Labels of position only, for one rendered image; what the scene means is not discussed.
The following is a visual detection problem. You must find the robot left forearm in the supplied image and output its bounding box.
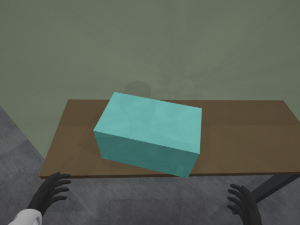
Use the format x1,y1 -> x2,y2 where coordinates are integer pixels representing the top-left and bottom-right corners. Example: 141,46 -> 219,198
8,209 -> 42,225

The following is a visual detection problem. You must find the robot left hand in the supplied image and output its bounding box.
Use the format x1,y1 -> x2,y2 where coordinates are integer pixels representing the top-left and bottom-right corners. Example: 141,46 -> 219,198
27,172 -> 71,216

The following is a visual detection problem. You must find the table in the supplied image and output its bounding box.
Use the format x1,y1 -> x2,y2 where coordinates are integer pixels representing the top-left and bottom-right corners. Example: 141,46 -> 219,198
39,99 -> 300,215

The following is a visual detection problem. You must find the robot right hand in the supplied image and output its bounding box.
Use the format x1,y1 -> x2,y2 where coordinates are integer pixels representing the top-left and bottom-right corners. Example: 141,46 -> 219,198
227,184 -> 262,225

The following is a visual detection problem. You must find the carton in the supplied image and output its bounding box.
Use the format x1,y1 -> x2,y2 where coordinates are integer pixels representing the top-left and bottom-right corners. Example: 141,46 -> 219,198
93,92 -> 202,178

